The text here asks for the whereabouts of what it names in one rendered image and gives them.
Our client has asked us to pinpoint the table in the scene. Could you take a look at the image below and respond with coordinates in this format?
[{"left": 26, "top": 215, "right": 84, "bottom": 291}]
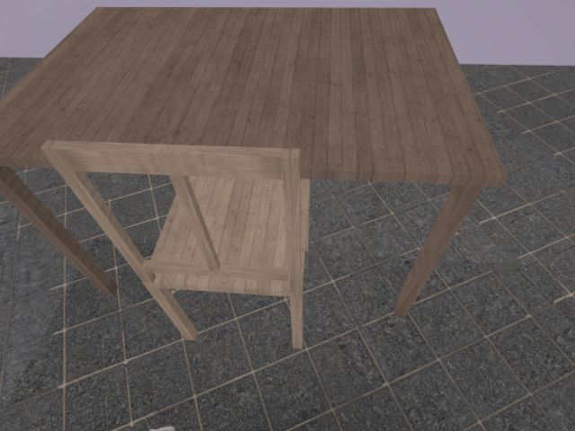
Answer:
[{"left": 0, "top": 7, "right": 508, "bottom": 316}]

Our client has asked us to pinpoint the chair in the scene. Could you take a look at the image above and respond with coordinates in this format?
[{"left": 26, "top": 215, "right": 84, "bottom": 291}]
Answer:
[{"left": 40, "top": 140, "right": 310, "bottom": 349}]

